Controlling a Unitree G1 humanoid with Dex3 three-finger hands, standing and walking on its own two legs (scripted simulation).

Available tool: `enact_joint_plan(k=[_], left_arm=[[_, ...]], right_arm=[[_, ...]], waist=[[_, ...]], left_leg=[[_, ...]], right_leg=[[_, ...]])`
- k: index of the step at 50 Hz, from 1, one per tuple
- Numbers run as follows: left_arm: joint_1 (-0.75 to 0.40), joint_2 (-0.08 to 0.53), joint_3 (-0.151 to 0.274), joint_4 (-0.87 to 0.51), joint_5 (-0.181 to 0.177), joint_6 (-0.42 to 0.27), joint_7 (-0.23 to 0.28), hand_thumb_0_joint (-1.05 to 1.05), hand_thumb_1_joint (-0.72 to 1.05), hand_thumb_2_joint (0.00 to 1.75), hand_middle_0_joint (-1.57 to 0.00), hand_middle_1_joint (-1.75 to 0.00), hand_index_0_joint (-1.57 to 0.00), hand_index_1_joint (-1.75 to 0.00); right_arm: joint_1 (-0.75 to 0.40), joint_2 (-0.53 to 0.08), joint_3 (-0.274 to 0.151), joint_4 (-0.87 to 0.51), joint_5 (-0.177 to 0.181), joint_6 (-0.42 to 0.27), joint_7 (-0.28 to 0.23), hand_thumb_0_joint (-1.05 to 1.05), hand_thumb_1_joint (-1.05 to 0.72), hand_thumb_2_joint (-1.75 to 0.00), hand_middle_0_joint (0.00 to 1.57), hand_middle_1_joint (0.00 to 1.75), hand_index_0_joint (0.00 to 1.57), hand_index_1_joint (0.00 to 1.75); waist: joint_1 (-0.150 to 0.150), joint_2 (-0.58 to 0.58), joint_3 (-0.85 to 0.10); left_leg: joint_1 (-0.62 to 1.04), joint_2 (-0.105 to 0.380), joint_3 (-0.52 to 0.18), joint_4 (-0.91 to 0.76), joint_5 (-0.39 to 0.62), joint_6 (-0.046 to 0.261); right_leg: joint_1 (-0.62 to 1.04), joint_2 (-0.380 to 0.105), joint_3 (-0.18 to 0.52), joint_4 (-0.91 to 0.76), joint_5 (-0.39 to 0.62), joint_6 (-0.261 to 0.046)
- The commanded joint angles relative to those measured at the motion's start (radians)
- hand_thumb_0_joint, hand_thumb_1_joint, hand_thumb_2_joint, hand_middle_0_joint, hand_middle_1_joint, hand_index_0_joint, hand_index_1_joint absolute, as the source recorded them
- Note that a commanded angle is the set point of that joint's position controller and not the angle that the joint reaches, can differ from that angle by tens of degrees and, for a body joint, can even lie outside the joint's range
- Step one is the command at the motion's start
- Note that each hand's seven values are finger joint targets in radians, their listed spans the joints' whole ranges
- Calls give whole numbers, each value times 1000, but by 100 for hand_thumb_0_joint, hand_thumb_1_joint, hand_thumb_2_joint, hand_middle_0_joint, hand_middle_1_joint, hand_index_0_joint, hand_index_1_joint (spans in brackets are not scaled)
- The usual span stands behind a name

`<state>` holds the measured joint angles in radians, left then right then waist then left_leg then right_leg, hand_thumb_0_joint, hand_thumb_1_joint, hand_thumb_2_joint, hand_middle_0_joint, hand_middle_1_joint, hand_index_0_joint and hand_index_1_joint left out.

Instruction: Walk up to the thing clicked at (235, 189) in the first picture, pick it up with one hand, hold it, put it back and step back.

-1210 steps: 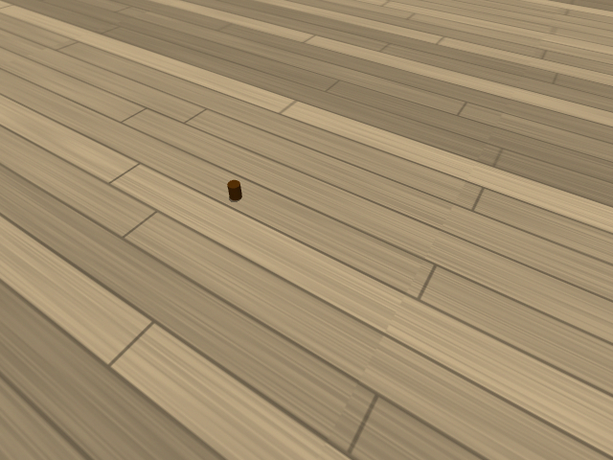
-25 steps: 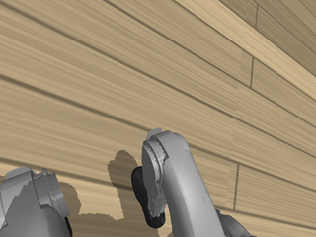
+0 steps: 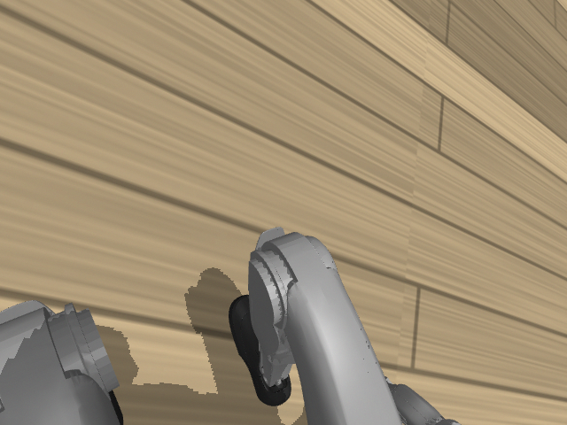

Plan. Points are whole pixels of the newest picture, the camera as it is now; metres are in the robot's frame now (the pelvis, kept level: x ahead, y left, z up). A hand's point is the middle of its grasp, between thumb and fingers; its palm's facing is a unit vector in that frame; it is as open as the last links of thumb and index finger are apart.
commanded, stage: open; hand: left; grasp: from above
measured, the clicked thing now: out of the picture +0.45 +0.36 -0.26
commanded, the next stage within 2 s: withdraw in 0.80 s
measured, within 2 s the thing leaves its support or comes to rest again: neither
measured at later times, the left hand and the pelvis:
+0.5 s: hand out of the picture +0.44 +0.35 -0.24, palm faces -0.43 -0.17 -0.89, open 12.9 cm; pelvis +0.00 +0.00 +0.00, yaw +0 degrees
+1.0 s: hand out of the picture +0.44 +0.35 -0.23, palm faces -0.41 -0.17 -0.90, open 13.8 cm; pelvis +0.00 +0.00 +0.00, yaw +0 degrees
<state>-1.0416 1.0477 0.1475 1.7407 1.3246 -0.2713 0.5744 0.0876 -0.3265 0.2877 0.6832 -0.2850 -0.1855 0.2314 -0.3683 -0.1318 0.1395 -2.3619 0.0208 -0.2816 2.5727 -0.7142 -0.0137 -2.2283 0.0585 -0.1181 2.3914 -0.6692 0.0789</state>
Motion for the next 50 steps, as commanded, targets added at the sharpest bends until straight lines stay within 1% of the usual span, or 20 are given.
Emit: enact_joint_plan(k=[1,3,8,9,16,19,20,23,25,26,27,30,32,36,39,42,45,47,49,50], left_arm=[[-246,226,0,-113,-21,-8,41,0,11,61,-51,-71,-54,-68],[-263,239,6,-128,-17,-14,48,0,-3,65,-46,-73,-48,-70],[-248,246,11,-116,-14,-3,62,0,-19,77,-35,-79,-36,-78],[-244,221,-9,-109,-7,3,58,0,-22,77,-33,-80,-34,-79],[-235,251,23,-116,-14,24,53,0,-33,85,-24,-87,-24,-86],[-251,207,-10,-153,-31,26,39,0,-39,88,-18,-91,-19,-90],[-227,243,16,-126,-32,30,38,0,-40,88,-17,-92,-18,-91],[-236,226,1,-135,-29,28,24,0,-45,93,-14,-96,-14,-95],[-232,249,23,-155,-42,23,25,0,-48,95,-12,-96,-12,-96],[-236,239,14,-146,-38,20,19,0,-48,96,-11,-98,-11,-98],[-217,235,12,-157,-36,18,18,0,-50,97,-10,-99,-10,-99],[-232,224,-3,-146,-40,12,9,0,-52,100,-8,-102,-8,-102],[-233,243,11,-165,-35,7,14,0,-52,99,-7,-102,-7,-102],[-238,232,1,-154,-30,2,16,0,-51,99,-7,-103,-7,-102],[-229,248,19,-154,-31,-4,27,0,-50,102,-7,-105,-8,-104],[-237,243,9,-137,-17,-1,26,0,-49,103,-8,-106,-8,-105],[-236,252,19,-155,-20,-2,34,0,-48,101,-7,-106,-8,-105],[-253,247,12,-170,-20,5,37,0,-52,98,-6,-102,-8,-101],[-267,284,52,-237,-28,12,49,0,-52,98,-6,-102,-7,-101],[-263,279,52,-247,-27,16,49,0,-53,99,-7,-102,-7,-101]], right_arm=[[161,-321,-91,-5,10,-6,-15,0,-90,-90,20,30,20,30],[167,-325,-90,-1,11,-6,-14,0,-89,-90,20,30,20,30],[161,-336,-96,0,13,-10,-16,0,-90,-90,20,30,20,30],[167,-336,-101,-5,10,-13,-14,0,-90,-90,20,30,20,30],[177,-336,-98,-6,10,-16,-7,0,-89,-90,20,30,20,30],[162,-342,-103,-22,9,-20,-6,0,-89,-90,20,30,20,30],[168,-334,-101,-3,15,-19,-7,0,-90,-90,20,30,20,30],[173,-328,-96,-5,15,-18,-2,0,-89,-90,20,30,20,30],[176,-328,-92,-8,17,-15,-4,0,-89,-90,20,30,20,30],[175,-336,-93,-9,15,-15,-4,0,-89,-90,20,30,20,30],[179,-343,-110,-6,16,-12,-7,0,-89,-90,20,30,20,30],[173,-331,-97,-10,16,-13,-5,0,-89,-90,20,30,20,30],[183,-333,-99,-10,21,-10,-7,0,-89,-90,20,30,20,30],[185,-340,-100,-12,19,-10,-6,0,-89,-90,20,30,20,30],[182,-336,-97,-8,19,-6,-9,0,-89,-90,20,30,20,30],[176,-334,-93,-16,18,-8,-7,0,-89,-90,20,30,20,30],[180,-335,-101,-9,19,-7,-11,0,-89,-90,20,30,20,30],[187,-338,-104,-12,14,-10,-7,0,-90,-90,20,30,20,30],[188,-339,-114,-6,21,-11,-9,0,-91,-90,20,30,20,30],[185,-338,-117,-9,20,-11,-7,0,-91,-90,20,30,20,30]], waist=[[-44,519,-591],[-46,537,-597],[-35,532,-615],[-45,544,-602],[-39,546,-602],[-41,563,-635],[-34,560,-622],[-48,547,-605],[-36,540,-615],[-49,540,-591],[-32,560,-618],[-49,535,-597],[-38,537,-610],[-51,545,-600],[-37,541,-619],[-46,544,-583],[-32,549,-622],[-40,553,-622],[-12,600,-685],[-12,619,-692]], left_leg=[[498,22,131,-271,196,17],[504,24,125,-280,191,13],[502,23,128,-277,204,14],[502,22,132,-273,207,15],[504,23,126,-285,210,13],[536,22,122,-289,239,8],[538,27,119,-284,230,8],[516,25,125,-272,240,10],[507,24,126,-276,241,13],[496,21,130,-270,223,13],[529,24,129,-288,231,9],[495,23,130,-274,202,16],[516,23,127,-282,209,12],[519,23,125,-279,224,11],[516,23,125,-283,223,11],[513,24,119,-284,208,9],[517,24,126,-287,212,10],[518,23,132,-276,222,13],[565,26,127,-285,258,5],[564,24,131,-289,256,4]], right_leg=[[295,33,-159,-185,243,-89],[291,32,-162,-180,236,-91],[299,35,-159,-184,248,-91],[293,35,-157,-182,252,-91],[298,34,-160,-182,250,-92],[304,33,-160,-179,273,-92],[295,33,-162,-176,264,-93],[300,33,-158,-174,276,-91],[320,34,-156,-190,274,-91],[302,30,-157,-185,258,-93],[313,35,-154,-190,261,-94],[309,34,-155,-191,245,-90],[304,32,-159,-190,246,-92],[299,31,-160,-186,258,-91],[307,33,-159,-186,255,-92],[274,30,-164,-177,241,-93],[305,34,-157,-187,247,-93],[308,33,-155,-185,260,-91],[311,30,-157,-178,280,-96],[306,28,-154,-177,279,-98]])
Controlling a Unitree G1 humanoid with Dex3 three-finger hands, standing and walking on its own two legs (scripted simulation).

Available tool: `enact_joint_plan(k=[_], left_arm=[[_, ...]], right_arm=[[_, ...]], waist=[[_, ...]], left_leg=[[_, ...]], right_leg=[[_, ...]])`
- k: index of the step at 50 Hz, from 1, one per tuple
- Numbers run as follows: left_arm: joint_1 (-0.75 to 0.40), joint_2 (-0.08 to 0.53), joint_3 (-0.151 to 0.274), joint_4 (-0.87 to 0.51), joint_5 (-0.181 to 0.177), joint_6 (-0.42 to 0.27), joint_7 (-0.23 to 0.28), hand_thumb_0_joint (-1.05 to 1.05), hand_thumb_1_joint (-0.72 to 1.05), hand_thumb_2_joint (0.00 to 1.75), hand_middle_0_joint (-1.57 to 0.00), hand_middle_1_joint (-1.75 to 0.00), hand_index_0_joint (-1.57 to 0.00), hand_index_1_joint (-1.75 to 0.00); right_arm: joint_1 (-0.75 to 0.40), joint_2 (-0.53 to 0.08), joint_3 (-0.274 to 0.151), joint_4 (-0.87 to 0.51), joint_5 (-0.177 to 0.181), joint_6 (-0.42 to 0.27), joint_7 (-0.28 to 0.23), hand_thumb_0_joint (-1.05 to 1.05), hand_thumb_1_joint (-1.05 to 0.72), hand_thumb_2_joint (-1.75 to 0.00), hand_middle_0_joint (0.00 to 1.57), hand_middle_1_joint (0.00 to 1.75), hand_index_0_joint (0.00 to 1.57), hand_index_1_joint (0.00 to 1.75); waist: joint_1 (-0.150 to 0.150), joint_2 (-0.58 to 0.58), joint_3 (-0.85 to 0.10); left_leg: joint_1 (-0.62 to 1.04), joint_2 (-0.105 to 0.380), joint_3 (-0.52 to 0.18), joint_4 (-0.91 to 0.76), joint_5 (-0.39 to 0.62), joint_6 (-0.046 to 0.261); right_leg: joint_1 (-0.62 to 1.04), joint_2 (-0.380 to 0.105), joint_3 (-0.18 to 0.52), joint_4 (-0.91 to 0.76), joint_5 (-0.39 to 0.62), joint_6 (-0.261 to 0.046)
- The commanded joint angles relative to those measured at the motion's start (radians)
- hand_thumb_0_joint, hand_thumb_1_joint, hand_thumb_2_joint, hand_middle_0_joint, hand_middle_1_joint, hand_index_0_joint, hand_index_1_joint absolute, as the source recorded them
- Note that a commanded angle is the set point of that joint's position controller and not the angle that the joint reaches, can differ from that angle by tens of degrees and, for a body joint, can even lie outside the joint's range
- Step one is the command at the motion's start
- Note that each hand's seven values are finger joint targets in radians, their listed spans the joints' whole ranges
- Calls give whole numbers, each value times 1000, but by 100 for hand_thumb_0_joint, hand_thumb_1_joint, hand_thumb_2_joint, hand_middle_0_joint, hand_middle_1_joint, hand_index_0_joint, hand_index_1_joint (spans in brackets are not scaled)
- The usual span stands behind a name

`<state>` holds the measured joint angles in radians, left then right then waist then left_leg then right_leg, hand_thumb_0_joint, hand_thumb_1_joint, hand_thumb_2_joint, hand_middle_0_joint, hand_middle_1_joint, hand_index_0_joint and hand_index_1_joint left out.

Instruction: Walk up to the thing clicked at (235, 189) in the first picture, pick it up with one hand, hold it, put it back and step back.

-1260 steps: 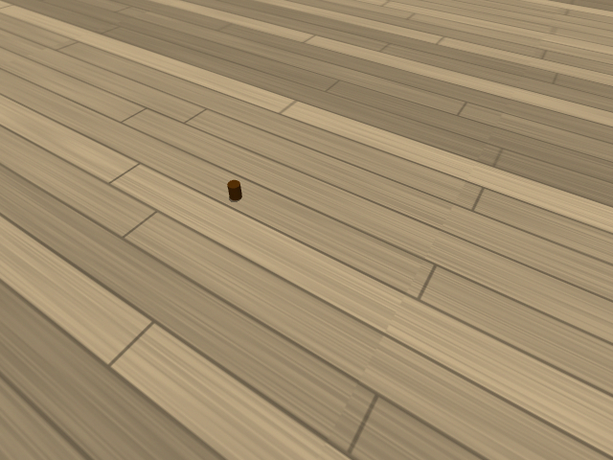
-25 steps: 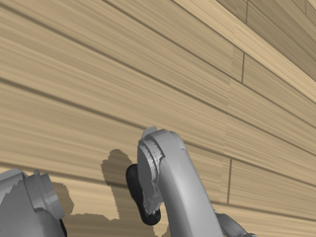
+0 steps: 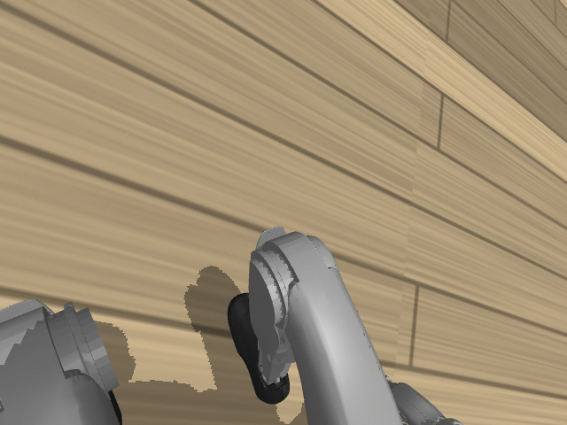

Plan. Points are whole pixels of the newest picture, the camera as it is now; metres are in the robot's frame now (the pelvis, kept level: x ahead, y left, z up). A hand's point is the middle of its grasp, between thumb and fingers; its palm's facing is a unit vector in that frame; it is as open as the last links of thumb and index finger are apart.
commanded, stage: withdraw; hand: left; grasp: from above
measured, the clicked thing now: out of the picture +0.45 +0.36 -0.26
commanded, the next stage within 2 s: home in 0.76 s
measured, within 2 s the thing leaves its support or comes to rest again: neither
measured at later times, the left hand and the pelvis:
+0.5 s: hand out of the picture +0.42 +0.38 -0.05, palm faces -0.46 -0.12 -0.88, open 14.0 cm; pelvis -0.01 -0.01 +0.06, yaw +7 degrees
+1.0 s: hand out of the picture +0.44 +0.36 -0.14, palm faces -0.37 -0.12 -0.92, open 13.3 cm; pelvis -0.01 -0.01 +0.02, yaw +5 degrees
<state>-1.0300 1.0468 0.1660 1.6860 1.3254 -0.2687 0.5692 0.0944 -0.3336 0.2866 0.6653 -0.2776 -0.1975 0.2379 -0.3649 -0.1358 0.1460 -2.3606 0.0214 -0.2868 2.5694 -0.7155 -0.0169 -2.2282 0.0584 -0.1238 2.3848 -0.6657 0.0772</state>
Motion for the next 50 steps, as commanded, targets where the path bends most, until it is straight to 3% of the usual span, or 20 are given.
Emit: enact_joint_plan(k=[1,2,4,6,10,15,18,22,24,25,27,35,37,41,42,43,44,46,47,50], left_arm=[[-267,202,-23,-197,-29,26,37,0,-54,99,-6,-102,-7,-101],[-278,262,26,-240,-38,32,38,0,-53,98,-6,-102,-7,-101],[-262,269,48,-328,-43,53,15,0,-53,99,-7,-101,-7,-100],[-175,210,40,-397,-61,83,-13,0,-54,100,-6,-101,-7,-101],[-165,133,12,-498,-107,141,-111,0,-54,100,-7,-100,-6,-100],[-185,36,-50,-614,-160,167,-274,0,-55,101,-8,-100,-7,-101],[-189,-59,-108,-639,-184,163,-372,0,-54,101,-8,-100,-7,-101],[-157,-61,-118,-576,-208,133,-448,0,-52,101,-10,-100,-8,-101],[-200,-55,-122,-607,-212,102,-463,0,-50,100,-11,-98,-10,-99],[-200,-21,-110,-596,-209,87,-464,0,-50,100,-11,-98,-10,-99],[-192,-7,-106,-563,-199,55,-455,0,-50,100,-11,-98,-10,-99],[-296,-3,-118,-404,-107,-24,-315,0,-52,100,-9,-99,-9,-100],[-345,64,-85,-388,-78,-35,-272,0,-51,100,-9,-100,-9,-100],[-388,122,-47,-342,-37,-40,-198,0,-49,97,-11,-98,-11,-98],[-391,152,-27,-339,-24,-37,-181,0,-41,95,-19,-90,-19,-90],[-408,182,1,-357,-20,-36,-166,0,-33,100,-27,-82,-24,-82],[-394,175,0,-352,-18,-27,-156,0,-40,92,-19,-90,-18,-90],[-365,171,14,-369,-23,-10,-140,0,-25,95,-26,-74,-23,-74],[-353,171,24,-410,-36,0,-138,0,-33,90,-18,-82,-18,-82],[-290,151,33,-497,-86,46,-155,0,-20,87,-24,-63,-21,-65]], right_arm=[[168,-315,-120,-2,17,-4,-10,0,-91,-90,20,30,20,30],[175,-326,-136,15,20,0,-10,0,-91,-90,20,30,20,30],[192,-318,-160,12,29,0,-4,0,-91,-90,20,30,20,30],[190,-295,-184,11,47,18,0,0,-91,-90,20,30,20,30],[212,-274,-240,19,98,62,11,0,-91,-90,20,30,20,30],[260,-249,-292,15,155,129,-9,0,-91,-91,20,30,20,30],[280,-235,-313,1,178,164,-34,0,-91,-91,20,30,20,30],[258,-225,-304,-41,189,196,-84,0,-91,-91,20,30,20,30],[253,-208,-294,-38,187,204,-104,0,-90,-90,20,30,20,30],[238,-193,-285,-44,186,206,-112,0,-90,-90,20,30,20,30],[234,-192,-275,-44,184,208,-125,0,-90,-90,20,30,20,30],[233,-208,-234,-16,156,206,-140,0,-90,-90,20,30,20,30],[243,-218,-227,-8,145,202,-138,0,-90,-90,20,30,20,30],[255,-231,-216,-5,121,188,-132,0,-90,-90,20,30,20,30],[255,-236,-215,-1,115,182,-131,0,-88,-89,20,30,20,30],[265,-241,-216,0,109,178,-129,0,-88,-89,20,30,20,30],[263,-237,-216,0,106,174,-127,0,-90,-89,20,30,20,30],[270,-237,-226,1,103,163,-125,0,-88,-89,20,30,20,30],[274,-237,-230,4,102,159,-122,0,-90,-89,20,30,20,30],[279,-238,-260,2,117,147,-115,0,-89,-89,20,30,20,30]], waist=[[-21,625,-688],[-4,643,-722],[28,704,-783],[86,731,-864],[112,678,-893],[115,539,-886],[91,467,-851],[86,288,-715],[97,295,-705],[117,303,-720],[117,283,-713],[77,395,-726],[78,408,-756],[76,472,-798],[75,507,-810],[79,531,-844],[82,543,-857],[85,571,-874],[92,590,-905],[121,632,-977]], left_leg=[[573,22,142,-289,254,6],[587,24,137,-298,262,2],[632,19,151,-309,282,-2],[657,12,170,-333,319,-4],[627,2,194,-365,324,10],[605,-11,203,-449,233,29],[609,-16,197,-481,217,32],[491,-27,215,-485,139,50],[490,-29,230,-487,125,48],[485,-30,241,-492,119,49],[478,-30,243,-491,105,50],[538,-25,226,-475,132,39],[543,-26,227,-453,143,39],[577,-24,222,-429,159,32],[592,-26,225,-424,172,29],[607,-25,223,-422,185,27],[614,-24,223,-414,186,27],[628,-24,225,-416,181,26],[640,-25,228,-421,191,25],[697,-22,230,-440,222,21]], right_leg=[[292,30,-145,-170,275,-97],[292,26,-148,-168,279,-97],[287,20,-133,-165,283,-104],[311,19,-117,-182,307,-109],[283,12,-86,-215,305,-111],[344,1,-53,-313,242,-114],[352,-8,-44,-354,223,-115],[366,-15,-20,-427,133,-117],[365,-19,-9,-439,108,-119],[393,-16,2,-441,97,-116],[391,-20,5,-444,80,-111],[299,-19,-27,-367,127,-113],[296,-18,-31,-351,130,-111],[284,-17,-45,-307,148,-112],[279,-21,-51,-295,159,-110],[284,-20,-56,-281,173,-111],[280,-19,-53,-273,175,-112],[271,-20,-56,-271,172,-113],[285,-22,-56,-269,182,-112],[287,-27,-51,-270,211,-117]])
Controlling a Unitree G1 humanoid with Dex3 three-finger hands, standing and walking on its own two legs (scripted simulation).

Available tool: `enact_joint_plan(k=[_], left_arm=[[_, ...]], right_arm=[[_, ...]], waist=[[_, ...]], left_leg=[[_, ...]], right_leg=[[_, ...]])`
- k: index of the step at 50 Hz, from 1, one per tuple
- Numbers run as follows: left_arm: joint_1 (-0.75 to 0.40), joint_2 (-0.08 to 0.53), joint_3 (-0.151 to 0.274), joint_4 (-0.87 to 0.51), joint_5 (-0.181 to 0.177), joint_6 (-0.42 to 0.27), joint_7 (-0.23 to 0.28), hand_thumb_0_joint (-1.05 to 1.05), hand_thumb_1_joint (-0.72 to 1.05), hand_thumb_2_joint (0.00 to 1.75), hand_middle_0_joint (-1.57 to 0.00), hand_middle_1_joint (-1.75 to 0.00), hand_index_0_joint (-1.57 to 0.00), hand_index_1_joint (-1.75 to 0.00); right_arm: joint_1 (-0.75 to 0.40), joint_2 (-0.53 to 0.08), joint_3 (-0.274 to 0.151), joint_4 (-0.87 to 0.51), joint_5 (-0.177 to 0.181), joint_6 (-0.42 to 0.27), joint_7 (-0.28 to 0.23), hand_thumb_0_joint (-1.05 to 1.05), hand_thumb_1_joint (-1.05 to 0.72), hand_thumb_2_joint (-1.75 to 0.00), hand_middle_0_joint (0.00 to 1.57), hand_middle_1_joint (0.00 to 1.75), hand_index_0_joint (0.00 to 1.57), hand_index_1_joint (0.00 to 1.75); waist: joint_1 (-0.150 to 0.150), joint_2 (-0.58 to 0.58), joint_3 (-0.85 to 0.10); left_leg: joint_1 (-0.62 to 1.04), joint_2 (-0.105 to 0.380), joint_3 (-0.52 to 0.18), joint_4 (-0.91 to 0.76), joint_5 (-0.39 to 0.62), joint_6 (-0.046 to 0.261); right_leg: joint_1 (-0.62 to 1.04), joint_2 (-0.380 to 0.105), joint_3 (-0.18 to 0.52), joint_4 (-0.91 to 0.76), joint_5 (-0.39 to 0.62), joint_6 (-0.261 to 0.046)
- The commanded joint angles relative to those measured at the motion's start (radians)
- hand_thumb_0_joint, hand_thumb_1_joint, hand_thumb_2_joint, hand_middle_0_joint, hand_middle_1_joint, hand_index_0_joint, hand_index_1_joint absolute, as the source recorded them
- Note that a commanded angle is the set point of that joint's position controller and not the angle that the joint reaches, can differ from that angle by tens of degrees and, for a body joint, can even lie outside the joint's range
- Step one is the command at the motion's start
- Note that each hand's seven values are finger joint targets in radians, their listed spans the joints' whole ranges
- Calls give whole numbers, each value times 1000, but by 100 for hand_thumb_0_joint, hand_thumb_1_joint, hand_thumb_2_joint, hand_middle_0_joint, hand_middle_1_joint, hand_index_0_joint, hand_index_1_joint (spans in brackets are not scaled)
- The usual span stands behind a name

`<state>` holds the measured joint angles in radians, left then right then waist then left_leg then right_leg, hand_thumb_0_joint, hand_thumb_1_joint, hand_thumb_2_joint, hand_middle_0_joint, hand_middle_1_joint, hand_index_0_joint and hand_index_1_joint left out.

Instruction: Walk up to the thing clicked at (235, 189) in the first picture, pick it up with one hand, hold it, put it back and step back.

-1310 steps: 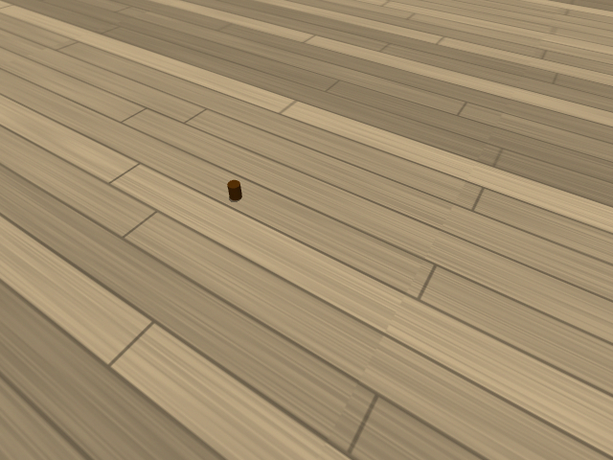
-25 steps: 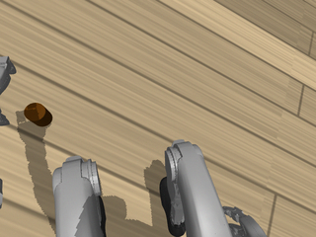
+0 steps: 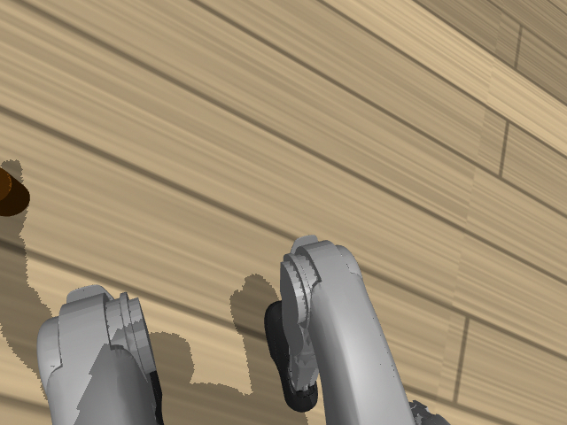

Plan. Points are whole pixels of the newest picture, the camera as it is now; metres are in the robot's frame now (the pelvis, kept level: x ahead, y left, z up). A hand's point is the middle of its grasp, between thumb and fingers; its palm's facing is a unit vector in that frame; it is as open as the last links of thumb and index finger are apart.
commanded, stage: home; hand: left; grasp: from above
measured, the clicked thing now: out of the picture +0.49 +0.32 -0.28
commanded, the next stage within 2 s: none
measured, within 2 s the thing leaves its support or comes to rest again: neither
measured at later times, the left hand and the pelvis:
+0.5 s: hand out of the picture +0.36 +0.30 +0.03, palm faces -0.23 -0.67 -0.71, open 8.1 cm; pelvis +0.01 +0.00 +0.14, yaw +4 degrees
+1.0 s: hand out of the picture +0.26 +0.23 +0.24, palm faces +0.20 -0.95 -0.26, open 7.4 cm; pelvis +0.06 +0.00 +0.33, yaw +9 degrees
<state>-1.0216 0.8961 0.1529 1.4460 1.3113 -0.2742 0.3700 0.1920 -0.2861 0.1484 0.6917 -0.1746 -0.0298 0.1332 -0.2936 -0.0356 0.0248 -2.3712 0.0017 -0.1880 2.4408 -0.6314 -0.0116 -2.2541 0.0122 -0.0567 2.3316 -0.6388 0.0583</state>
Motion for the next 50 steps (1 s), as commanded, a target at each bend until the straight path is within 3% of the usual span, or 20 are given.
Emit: enact_joint_plan(k=[1,2,5,8,10,12,14,15,17,21,23,27,28,31,32,36,39,40,43,50], left_arm=[[-287,302,56,-289,-91,65,32,0,-15,87,-23,-61,-21,-63],[-272,307,70,-333,-122,77,19,0,-12,86,-23,-59,-21,-61],[-178,218,51,-401,-212,120,-52,0,2,81,-21,-51,-20,-52],[-70,147,49,-534,-332,155,-137,0,21,77,-20,-41,-19,-42],[39,99,38,-611,-407,184,-197,0,37,79,-19,-37,-18,-38],[138,15,23,-690,-502,211,-249,0,52,80,-19,-34,-19,-34],[217,-18,28,-780,-583,237,-297,0,68,84,-19,-31,-19,-31],[248,-62,1,-846,-626,246,-321,0,76,85,-19,-30,-19,-30],[314,-65,25,-949,-695,262,-344,0,90,90,-20,-30,-20,-30],[429,-140,21,-1084,-808,290,-358,0,90,90,-20,-30,-20,-30],[462,-158,29,-1156,-851,307,-352,0,90,90,-20,-30,-20,-30],[612,-246,7,-1243,-946,365,-347,0,87,88,-20,-29,-20,-30],[624,-241,21,-1293,-976,383,-340,0,89,90,-20,-30,-20,-30],[725,-321,-16,-1324,-1063,436,-337,0,89,90,-20,-30,-20,-30],[759,-312,0,-1345,-1093,452,-330,0,90,90,-20,-30,-20,-30],[851,-356,-7,-1443,-1195,513,-317,0,90,90,-20,-30,-20,-30],[934,-388,-2,-1486,-1245,552,-301,0,90,90,-20,-30,-20,-30],[972,-419,-19,-1489,-1258,566,-297,0,90,90,-20,-30,-20,-30],[1045,-443,4,-1507,-1302,602,-282,0,90,90,-20,-30,-20,-30],[1233,-532,-12,-1587,-1370,645,-289,0,90,90,-20,-30,-20,-30]], right_arm=[[188,-285,-134,-23,21,-20,-7,0,-89,-90,20,30,20,30],[196,-288,-151,-25,32,-19,-6,0,-89,-90,20,30,20,30],[224,-269,-177,-20,56,-13,6,0,-89,-90,20,30,20,30],[234,-258,-213,-31,94,3,7,0,-89,-90,20,30,20,30],[222,-250,-220,-55,115,16,7,0,-90,-90,20,30,20,30],[196,-231,-222,-67,133,27,-3,0,-90,-90,20,30,20,30],[164,-225,-226,-95,143,33,-14,0,-90,-90,20,30,20,30],[142,-210,-225,-102,149,33,-20,0,-90,-90,20,30,20,30],[111,-199,-229,-132,161,32,-31,0,-90,-90,20,30,20,30],[58,-176,-233,-167,176,26,-52,0,-90,-90,20,30,20,30],[33,-172,-235,-185,183,17,-66,0,-90,-90,20,30,20,30],[-7,-159,-235,-220,195,-6,-94,0,-90,-90,20,30,20,30],[-21,-156,-234,-228,199,-11,-104,0,-90,-90,20,30,20,30],[-54,-143,-224,-238,203,-33,-133,0,-90,-90,20,30,20,30],[-60,-140,-220,-245,205,-38,-142,0,-90,-90,20,30,20,30],[-79,-113,-205,-273,210,-65,-173,0,-90,-90,20,30,20,30],[-63,-93,-190,-281,216,-86,-200,0,-90,-90,20,30,20,30],[-52,-84,-186,-273,216,-93,-209,0,-90,-90,20,30,20,30],[-28,-73,-170,-264,218,-113,-237,0,-90,-90,20,30,20,30],[23,-53,-150,-282,212,-165,-298,0,-90,-90,20,30,20,30]], waist=[[60,528,-896],[74,521,-906],[97,480,-928],[136,457,-949],[146,375,-935],[141,305,-840],[152,265,-802],[152,261,-782],[178,246,-809],[191,222,-767],[207,238,-754],[209,226,-741],[219,213,-757],[195,197,-683],[204,179,-667],[207,173,-639],[205,153,-619],[194,144,-601],[210,142,-568],[227,155,-470]], left_leg=[[718,-2,131,-324,145,17],[714,-3,133,-335,142,18],[738,-2,137,-375,162,24],[802,0,122,-450,185,23],[795,3,111,-481,182,29],[765,3,104,-523,160,35],[763,2,98,-557,131,38],[768,6,101,-581,118,40],[805,9,98,-625,104,43],[876,18,95,-712,92,39],[938,24,87,-774,60,34],[1040,24,89,-866,47,28],[1068,24,91,-889,33,28],[1105,20,89,-953,3,28],[1120,19,89,-976,-14,31],[1208,18,101,-1065,-15,32],[1287,15,109,-1126,44,31],[1313,16,110,-1147,81,30],[1401,20,96,-1228,150,24],[1582,18,106,-1391,269,14]], right_leg=[[332,21,-114,-222,192,-99],[339,18,-110,-235,191,-98],[389,18,-97,-284,203,-95],[422,13,-84,-328,211,-94],[467,16,-79,-364,212,-92],[488,15,-70,-417,208,-88],[503,14,-60,-464,182,-93],[523,13,-53,-490,177,-91],[582,10,-41,-528,175,-87],[655,3,-29,-608,163,-86],[677,0,-27,-643,136,-87],[764,-5,-18,-733,123,-84],[798,-4,-12,-766,111,-83],[855,-8,-1,-841,87,-77],[886,-8,4,-874,70,-76],[1003,-9,24,-983,61,-74],[1102,-7,28,-1062,108,-74],[1138,-7,29,-1087,141,-73],[1229,-7,25,-1153,197,-72],[1407,-3,8,-1305,297,-68]])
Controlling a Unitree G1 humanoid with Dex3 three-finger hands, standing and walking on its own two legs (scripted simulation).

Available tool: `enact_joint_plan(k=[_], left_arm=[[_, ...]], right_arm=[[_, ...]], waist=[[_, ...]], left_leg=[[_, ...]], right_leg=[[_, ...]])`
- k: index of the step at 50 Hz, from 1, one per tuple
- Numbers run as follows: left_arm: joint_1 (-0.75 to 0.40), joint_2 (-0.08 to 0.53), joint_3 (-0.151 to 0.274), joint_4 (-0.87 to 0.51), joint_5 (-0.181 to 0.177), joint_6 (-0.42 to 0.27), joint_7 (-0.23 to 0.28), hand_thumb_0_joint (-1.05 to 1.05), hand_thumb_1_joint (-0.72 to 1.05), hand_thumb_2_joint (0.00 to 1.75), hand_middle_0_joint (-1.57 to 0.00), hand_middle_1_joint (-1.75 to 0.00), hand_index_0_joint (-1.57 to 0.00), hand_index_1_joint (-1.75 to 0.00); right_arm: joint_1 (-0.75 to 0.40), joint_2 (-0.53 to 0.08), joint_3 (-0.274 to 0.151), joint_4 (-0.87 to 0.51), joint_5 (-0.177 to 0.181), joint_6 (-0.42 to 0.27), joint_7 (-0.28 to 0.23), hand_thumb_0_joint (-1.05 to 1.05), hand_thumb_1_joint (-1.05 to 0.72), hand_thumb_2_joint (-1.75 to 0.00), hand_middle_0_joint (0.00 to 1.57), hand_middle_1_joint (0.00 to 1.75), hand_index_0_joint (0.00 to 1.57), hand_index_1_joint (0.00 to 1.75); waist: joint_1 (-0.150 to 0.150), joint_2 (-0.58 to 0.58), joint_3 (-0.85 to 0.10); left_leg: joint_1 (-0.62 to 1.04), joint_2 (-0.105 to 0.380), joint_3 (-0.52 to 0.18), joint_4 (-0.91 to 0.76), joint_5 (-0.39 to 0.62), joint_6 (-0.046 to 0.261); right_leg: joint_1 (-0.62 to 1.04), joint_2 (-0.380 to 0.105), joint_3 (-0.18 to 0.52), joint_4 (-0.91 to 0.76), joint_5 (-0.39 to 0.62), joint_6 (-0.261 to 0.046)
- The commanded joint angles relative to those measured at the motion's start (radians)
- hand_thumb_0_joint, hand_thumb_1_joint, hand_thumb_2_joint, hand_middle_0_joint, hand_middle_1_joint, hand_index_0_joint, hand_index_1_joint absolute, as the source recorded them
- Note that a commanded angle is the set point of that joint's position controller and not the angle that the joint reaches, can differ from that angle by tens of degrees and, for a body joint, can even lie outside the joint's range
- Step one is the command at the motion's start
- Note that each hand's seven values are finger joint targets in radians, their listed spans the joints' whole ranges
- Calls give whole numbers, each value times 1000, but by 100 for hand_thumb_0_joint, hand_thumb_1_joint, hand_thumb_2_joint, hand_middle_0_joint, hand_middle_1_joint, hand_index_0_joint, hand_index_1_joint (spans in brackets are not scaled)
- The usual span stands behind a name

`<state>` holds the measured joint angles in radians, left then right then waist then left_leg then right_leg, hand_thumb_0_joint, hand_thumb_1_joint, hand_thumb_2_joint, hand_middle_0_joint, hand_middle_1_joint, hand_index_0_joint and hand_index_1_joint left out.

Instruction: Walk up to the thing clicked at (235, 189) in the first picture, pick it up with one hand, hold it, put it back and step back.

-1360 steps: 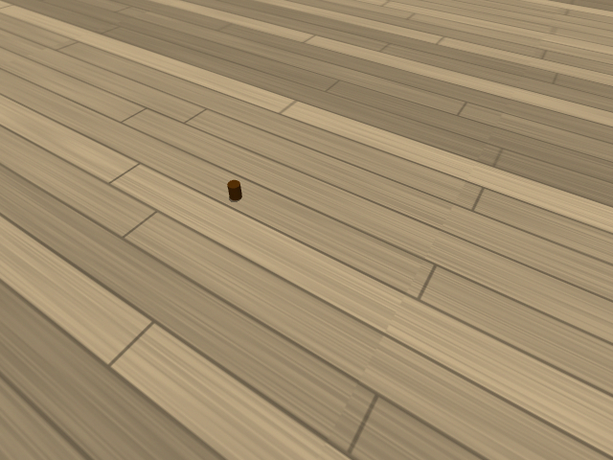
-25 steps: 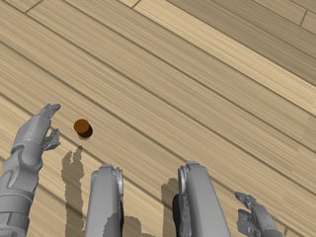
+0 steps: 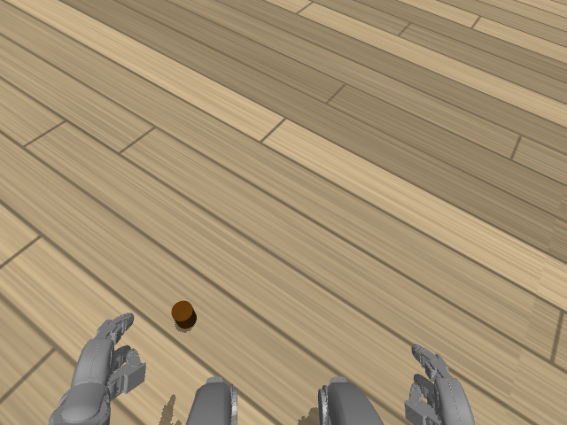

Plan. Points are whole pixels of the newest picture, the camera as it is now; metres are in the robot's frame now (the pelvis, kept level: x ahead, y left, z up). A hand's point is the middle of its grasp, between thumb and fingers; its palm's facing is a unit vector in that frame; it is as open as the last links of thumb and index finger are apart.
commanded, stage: home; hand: left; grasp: from above
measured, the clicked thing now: (184, 315) +0.48 +0.25 -0.60
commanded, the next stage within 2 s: none
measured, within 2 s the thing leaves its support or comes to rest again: neither
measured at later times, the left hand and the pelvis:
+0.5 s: hand (121, 400) +0.19 +0.18 +0.02, palm faces +0.10 -0.98 -0.19, open 7.4 cm; pelvis +0.04 +0.00 +0.07, yaw +2 degrees
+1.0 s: hand (119, 402) +0.19 +0.18 +0.02, palm faces +0.08 -0.98 -0.19, open 7.4 cm; pelvis +0.03 +0.00 +0.07, yaw +1 degrees
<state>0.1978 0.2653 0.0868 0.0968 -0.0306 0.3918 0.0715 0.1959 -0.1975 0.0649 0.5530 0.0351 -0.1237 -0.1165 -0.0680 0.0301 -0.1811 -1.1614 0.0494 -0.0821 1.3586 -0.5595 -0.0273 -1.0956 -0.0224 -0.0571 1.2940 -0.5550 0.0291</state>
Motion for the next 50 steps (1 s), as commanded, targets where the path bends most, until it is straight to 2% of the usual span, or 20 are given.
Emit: enact_joint_plan(k=[1,2,4,7,8,13,21,22,24,26,27,28,29,34,35,38,40,47,48,50], left_arm=[[45,96,54,-244,-34,-14,7,0,90,90,-20,-30,-20,-30],[71,84,45,-265,-39,-8,4,0,90,90,-20,-30,-20,-30],[138,74,44,-297,-44,3,2,0,90,90,-20,-30,-20,-30],[209,64,33,-364,-42,16,-2,0,90,90,-20,-30,-20,-30],[228,58,24,-375,-42,20,-5,0,90,90,-20,-30,-20,-30],[301,41,12,-406,-35,29,-22,0,90,90,-20,-30,-20,-30],[262,47,8,-402,-22,22,-51,0,90,90,-20,-30,-20,-30],[260,49,10,-417,-23,20,-55,0,90,90,-20,-30,-20,-30],[263,56,21,-417,-21,19,-55,0,90,90,-20,-30,-20,-30],[266,50,10,-419,-18,16,-57,0,90,90,-20,-30,-20,-30],[253,67,20,-442,-17,11,-54,0,90,90,-20,-30,-20,-30],[270,60,14,-411,-13,13,-53,0,90,90,-20,-30,-20,-30],[274,54,10,-413,-16,13,-54,0,90,90,-20,-30,-20,-30],[268,61,15,-423,-16,12,-50,0,90,90,-20,-30,-20,-30],[275,53,3,-404,-11,15,-48,0,90,90,-20,-30,-20,-30],[267,52,2,-420,-15,17,-48,0,90,90,-20,-30,-20,-30],[268,56,10,-415,-18,15,-49,0,90,90,-20,-30,-20,-30],[272,58,12,-431,-19,16,-49,0,90,90,-20,-30,-20,-30],[279,53,7,-415,-16,17,-48,0,90,90,-20,-30,-20,-30],[281,52,7,-411,-15,20,-48,0,90,90,-20,-30,-20,-30]], right_arm=[[25,-142,-68,-143,1,-77,-54,0,-90,-90,20,30,20,30],[34,-139,-65,-150,0,-83,-58,0,-90,-90,20,30,20,30],[45,-133,-66,-159,-2,-94,-66,0,-90,-90,20,30,20,30],[48,-126,-66,-179,-5,-108,-76,0,-90,-90,20,30,20,30],[49,-124,-68,-177,-8,-113,-78,0,-90,-90,20,30,20,30],[49,-128,-76,-185,-15,-135,-85,0,-90,-90,20,30,20,30],[34,-143,-86,-176,-28,-168,-84,0,-90,-90,20,30,20,30],[34,-143,-88,-174,-30,-172,-84,0,-90,-90,20,30,20,30],[29,-142,-86,-171,-32,-179,-82,0,-90,-90,20,30,20,30],[27,-144,-88,-169,-32,-182,-80,0,-90,-90,20,30,20,30],[26,-145,-89,-164,-32,-182,-80,0,-90,-90,20,30,20,30],[19,-143,-86,-167,-33,-181,-80,0,-90,-90,20,30,20,30],[26,-147,-88,-164,-33,-183,-78,0,-90,-90,20,30,20,30],[17,-146,-85,-158,-34,-184,-78,0,-90,-90,20,30,20,30],[12,-143,-83,-161,-32,-182,-79,0,-90,-90,20,30,20,30],[13,-142,-82,-165,-33,-182,-78,0,-90,-90,20,30,20,30],[10,-145,-83,-163,-32,-185,-77,0,-90,-90,20,30,20,30],[20,-144,-87,-162,-32,-191,-83,0,-90,-90,20,30,20,30],[16,-144,-86,-163,-31,-190,-82,0,-90,-90,20,30,20,30],[15,-143,-85,-163,-32,-191,-84,0,-90,-90,20,30,20,30]], waist=[[4,87,-249],[0,82,-240],[8,73,-209],[21,62,-166],[13,50,-159],[16,14,-82],[9,-22,-29],[10,-1,-46],[15,12,-50],[17,18,-57],[25,28,-68],[26,19,-51],[19,24,-65],[26,25,-53],[27,26,-48],[23,34,-55],[31,31,-34],[27,12,-70],[30,17,-39],[30,27,-42]], left_leg=[[395,-28,2,-331,216,29],[417,-29,3,-353,230,29],[450,-34,20,-385,269,29],[484,-42,36,-427,277,32],[497,-43,40,-434,295,34],[530,-43,40,-485,295,36],[546,-49,53,-497,276,42],[559,-52,57,-492,290,40],[564,-53,58,-496,286,39],[574,-53,55,-502,290,37],[575,-51,53,-503,297,35],[567,-52,53,-503,292,36],[579,-52,52,-503,299,36],[574,-50,51,-513,279,37],[571,-50,51,-512,283,37],[571,-47,42,-523,257,35],[559,-45,38,-532,232,36],[567,-46,48,-514,259,36],[554,-44,46,-521,241,35],[563,-42,44,-522,243,32]], right_leg=[[276,33,5,-290,229,-37],[302,36,0,-314,242,-36],[362,39,-4,-361,273,-35],[415,41,-8,-422,277,-32],[436,44,-10,-438,294,-31],[458,47,-24,-483,284,-29],[464,37,-21,-511,267,-19],[474,35,-17,-511,284,-18],[482,34,-17,-509,282,-18],[486,35,-19,-505,282,-20],[493,35,-19,-500,286,-22],[491,35,-19,-506,283,-20],[492,37,-18,-501,289,-22],[500,37,-22,-505,272,-22],[490,36,-20,-507,274,-22],[488,39,-25,-506,247,-24],[483,41,-29,-506,225,-24],[492,39,-21,-506,251,-21],[478,41,-24,-505,232,-22],[475,41,-24,-505,231,-22]])
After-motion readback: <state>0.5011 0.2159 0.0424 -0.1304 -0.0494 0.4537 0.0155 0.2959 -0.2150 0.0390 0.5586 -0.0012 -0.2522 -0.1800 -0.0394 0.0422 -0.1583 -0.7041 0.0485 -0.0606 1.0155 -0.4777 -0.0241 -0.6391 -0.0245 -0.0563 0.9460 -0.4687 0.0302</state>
